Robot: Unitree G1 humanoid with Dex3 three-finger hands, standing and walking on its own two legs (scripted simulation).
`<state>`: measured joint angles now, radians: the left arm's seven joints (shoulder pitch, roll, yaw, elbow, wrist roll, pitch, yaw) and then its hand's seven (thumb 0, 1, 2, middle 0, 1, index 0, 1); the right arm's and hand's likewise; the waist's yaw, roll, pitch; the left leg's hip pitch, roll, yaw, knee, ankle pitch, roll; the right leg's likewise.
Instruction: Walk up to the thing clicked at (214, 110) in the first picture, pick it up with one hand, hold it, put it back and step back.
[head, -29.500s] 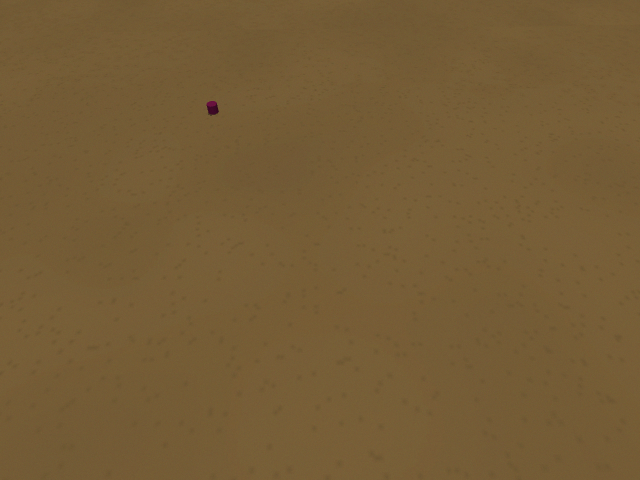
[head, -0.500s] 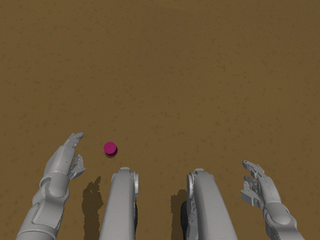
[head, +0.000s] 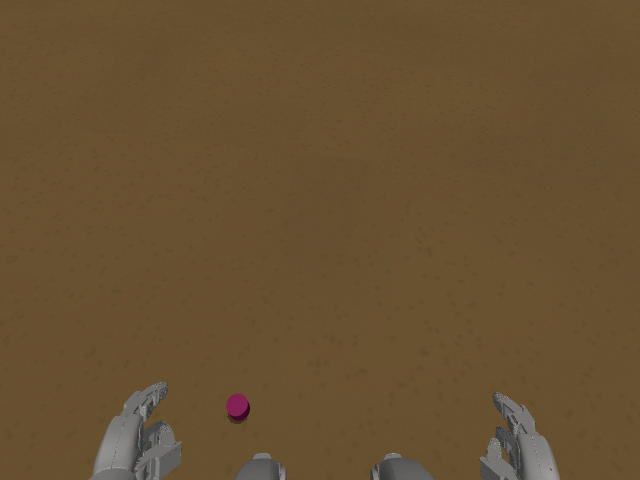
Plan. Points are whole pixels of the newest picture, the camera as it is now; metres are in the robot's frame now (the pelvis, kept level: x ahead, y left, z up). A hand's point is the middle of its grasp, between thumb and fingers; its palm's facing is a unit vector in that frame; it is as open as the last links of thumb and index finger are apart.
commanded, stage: home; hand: left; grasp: from above
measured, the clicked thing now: (238, 407) +0.39 +0.21 -0.67
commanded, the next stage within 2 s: none
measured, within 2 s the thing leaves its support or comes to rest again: neither
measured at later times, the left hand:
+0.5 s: hand (162, 468) +0.16 +0.18 -0.03, palm faces +0.07 -0.98 -0.19, open 7.4 cm
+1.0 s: hand (167, 465) +0.17 +0.18 -0.02, palm faces +0.06 -0.98 -0.19, open 7.4 cm
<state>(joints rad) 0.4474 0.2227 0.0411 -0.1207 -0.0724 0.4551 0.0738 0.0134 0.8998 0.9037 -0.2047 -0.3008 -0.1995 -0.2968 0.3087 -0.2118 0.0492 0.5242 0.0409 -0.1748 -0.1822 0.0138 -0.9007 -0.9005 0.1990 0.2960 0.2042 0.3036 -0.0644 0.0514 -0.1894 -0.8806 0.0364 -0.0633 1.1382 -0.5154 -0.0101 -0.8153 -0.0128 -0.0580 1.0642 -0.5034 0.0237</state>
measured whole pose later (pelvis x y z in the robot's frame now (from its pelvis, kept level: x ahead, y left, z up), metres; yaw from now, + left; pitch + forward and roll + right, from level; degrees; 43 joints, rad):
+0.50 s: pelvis +0.01 +0.00 +0.02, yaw +1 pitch +10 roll -3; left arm 0.50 0.22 0.03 -0.13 -0.05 0.46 0.02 0.01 0.90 0.90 -0.20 -0.30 -0.20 -0.30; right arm 0.27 -0.21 0.05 0.53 0.01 -0.24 -0.18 0.01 -0.90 -0.90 0.20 0.30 0.21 0.30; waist -0.03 0.04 -0.16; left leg -0.71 0.02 -0.06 1.03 -0.48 0.00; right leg -0.64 -0.02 -0.06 0.95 -0.47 0.03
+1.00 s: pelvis +0.01 +0.00 +0.02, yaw +1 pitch +10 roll -3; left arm 0.50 0.22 0.03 -0.13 -0.06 0.45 0.02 0.01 0.90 0.90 -0.20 -0.30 -0.20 -0.30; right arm 0.29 -0.22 0.04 0.55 0.01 -0.25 -0.19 0.02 -0.90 -0.90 0.20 0.30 0.20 0.30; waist -0.04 0.05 -0.16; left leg -0.71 0.03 -0.06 1.02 -0.48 -0.01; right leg -0.65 -0.02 -0.06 0.95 -0.47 0.03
